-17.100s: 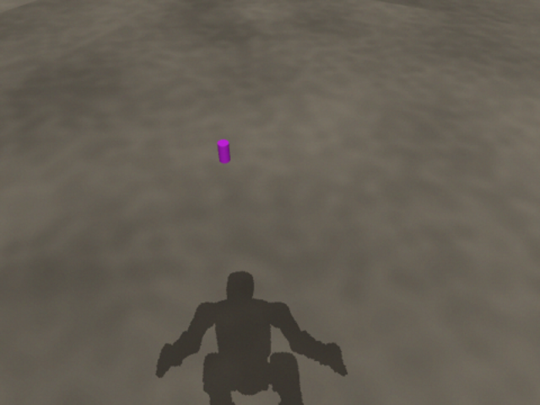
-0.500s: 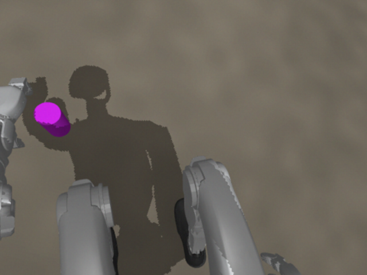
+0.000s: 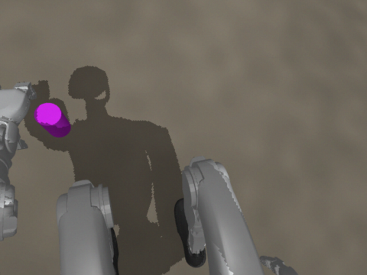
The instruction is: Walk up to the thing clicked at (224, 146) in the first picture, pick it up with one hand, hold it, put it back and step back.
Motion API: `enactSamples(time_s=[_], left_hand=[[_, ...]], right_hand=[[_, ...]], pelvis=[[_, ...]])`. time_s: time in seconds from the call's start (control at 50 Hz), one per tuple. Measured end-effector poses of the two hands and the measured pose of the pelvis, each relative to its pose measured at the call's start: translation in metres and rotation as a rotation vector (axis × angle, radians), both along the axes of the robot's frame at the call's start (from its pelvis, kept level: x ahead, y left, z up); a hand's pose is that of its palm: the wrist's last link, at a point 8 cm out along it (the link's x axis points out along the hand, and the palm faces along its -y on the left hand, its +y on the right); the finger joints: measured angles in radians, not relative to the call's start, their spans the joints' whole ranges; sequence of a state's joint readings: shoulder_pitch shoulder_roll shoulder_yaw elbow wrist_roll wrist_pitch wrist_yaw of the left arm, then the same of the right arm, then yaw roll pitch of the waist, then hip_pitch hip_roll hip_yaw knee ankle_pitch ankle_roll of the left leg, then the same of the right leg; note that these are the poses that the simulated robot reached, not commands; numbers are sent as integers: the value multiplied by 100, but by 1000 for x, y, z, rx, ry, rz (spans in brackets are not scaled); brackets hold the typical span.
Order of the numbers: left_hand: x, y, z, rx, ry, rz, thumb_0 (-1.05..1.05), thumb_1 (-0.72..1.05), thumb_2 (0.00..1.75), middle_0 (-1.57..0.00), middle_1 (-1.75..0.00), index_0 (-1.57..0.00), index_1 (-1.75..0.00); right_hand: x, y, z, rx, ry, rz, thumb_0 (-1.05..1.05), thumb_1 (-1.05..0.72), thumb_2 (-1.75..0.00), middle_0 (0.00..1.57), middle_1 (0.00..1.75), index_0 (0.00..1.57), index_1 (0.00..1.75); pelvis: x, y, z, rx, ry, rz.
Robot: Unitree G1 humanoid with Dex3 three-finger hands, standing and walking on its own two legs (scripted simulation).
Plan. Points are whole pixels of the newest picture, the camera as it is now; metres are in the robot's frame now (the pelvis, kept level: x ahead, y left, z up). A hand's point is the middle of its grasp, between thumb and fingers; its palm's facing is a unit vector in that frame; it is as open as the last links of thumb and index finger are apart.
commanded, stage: approach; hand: left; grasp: from above
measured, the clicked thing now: (54, 121) +0.52 +0.23 -0.29
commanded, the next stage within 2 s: close in in 0.36 s
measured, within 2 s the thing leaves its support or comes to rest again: neither
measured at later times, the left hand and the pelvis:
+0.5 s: hand (45, 100) +0.52 +0.21 -0.17, palm faces -0.39 -0.03 -0.92, open 12.5 cm; pelvis +0.00 +0.00 -0.01, yaw -1 degrees
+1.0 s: hand (41, 117) +0.50 +0.23 -0.20, palm faces -0.43 -0.04 -0.90, open 12.6 cm; pelvis +0.00 +0.00 -0.02, yaw -2 degrees
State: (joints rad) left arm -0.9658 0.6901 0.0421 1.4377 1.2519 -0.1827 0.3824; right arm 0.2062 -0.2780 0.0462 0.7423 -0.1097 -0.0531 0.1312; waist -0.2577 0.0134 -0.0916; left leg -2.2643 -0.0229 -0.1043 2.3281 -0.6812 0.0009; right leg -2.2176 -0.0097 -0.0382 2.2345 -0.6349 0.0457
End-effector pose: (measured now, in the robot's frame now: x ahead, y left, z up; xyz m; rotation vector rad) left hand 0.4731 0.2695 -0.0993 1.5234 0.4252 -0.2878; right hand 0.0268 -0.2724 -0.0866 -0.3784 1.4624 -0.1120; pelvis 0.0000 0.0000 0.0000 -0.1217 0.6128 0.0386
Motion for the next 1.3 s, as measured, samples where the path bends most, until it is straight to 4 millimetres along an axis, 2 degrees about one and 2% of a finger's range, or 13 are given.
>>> enactSamples(time_s=[0.16,0.3,0.4,0.46,0.58,0.74,0.9,1.04,1.3], left_hand=[[3,-7,-2,3,6,-11,0,-27,84,-36,-78,-34,-81],[29,-36,-1,-14,-39,-55,0,-28,86,-34,-82,-33,-83],[49,-53,-4,-13,-57,-41,0,-29,87,-32,-82,-31,-84],[54,-57,-7,-7,-64,-24,0,-30,87,-32,-82,-31,-84],[44,-47,-16,15,-15,23,0,-32,89,-30,-84,-29,-86],[29,-31,-27,-5,34,12,0,-39,92,-23,-92,-24,-92],[27,-34,-36,-24,2,-38,0,-35,100,-24,-100,-25,-99],[30,-37,-47,-20,-5,-29,0,-35,98,-21,-102,-23,-100],[34,-33,-80,-29,-1,10,0,-38,101,-16,-105,-18,-104]], right_hand=[[3,-2,-2,2,-2,14,0,-91,-90,20,30,20,30],[-2,-4,0,-19,-3,21,0,-91,-90,20,30,20,30],[-13,-4,-1,-21,7,8,0,-91,-90,20,30,20,30],[-22,-1,-3,-7,23,-13,0,-91,-90,20,30,20,30],[-34,5,-12,40,65,-49,0,-91,-90,20,30,20,30],[-29,6,-17,49,78,-13,0,-91,-90,20,30,20,30],[-15,-3,-12,0,47,31,0,-91,-90,20,30,20,30],[-9,-5,-10,-9,29,63,0,-91,-90,20,30,20,30],[-35,6,-15,32,101,54,0,-91,-90,20,30,20,30]], pelvis=[[0,-1,-1,7,1,0],[1,-2,-6,2,2,-4],[2,-3,-12,-3,7,-11],[3,-3,-14,-3,10,-16],[4,-5,-15,5,10,-21],[3,-6,-18,3,-9,-17],[3,-5,-23,-10,-14,-17],[4,-3,-26,-16,-16,-20],[6,-2,-40,-32,-32,-35]])
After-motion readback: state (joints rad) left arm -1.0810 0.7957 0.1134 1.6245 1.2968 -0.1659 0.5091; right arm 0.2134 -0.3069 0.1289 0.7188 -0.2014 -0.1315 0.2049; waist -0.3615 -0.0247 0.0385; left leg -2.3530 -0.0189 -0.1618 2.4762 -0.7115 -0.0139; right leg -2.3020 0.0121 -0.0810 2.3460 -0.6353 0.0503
